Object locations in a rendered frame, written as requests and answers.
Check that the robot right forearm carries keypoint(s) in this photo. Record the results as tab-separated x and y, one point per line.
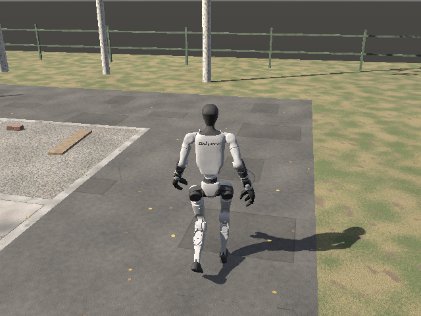
244	177

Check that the right robot upper arm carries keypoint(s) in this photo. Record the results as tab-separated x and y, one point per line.
234	149

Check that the left robot upper arm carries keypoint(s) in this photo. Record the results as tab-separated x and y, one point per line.
189	139

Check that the right robot hand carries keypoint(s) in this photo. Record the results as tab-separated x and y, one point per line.
250	197

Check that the left robot hand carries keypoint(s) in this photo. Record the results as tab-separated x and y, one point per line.
175	183

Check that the humanoid robot head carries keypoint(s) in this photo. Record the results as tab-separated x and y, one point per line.
210	115

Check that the robot left forearm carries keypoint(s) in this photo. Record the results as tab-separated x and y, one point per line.
178	172

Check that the robot left shin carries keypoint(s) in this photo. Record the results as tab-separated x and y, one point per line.
198	241

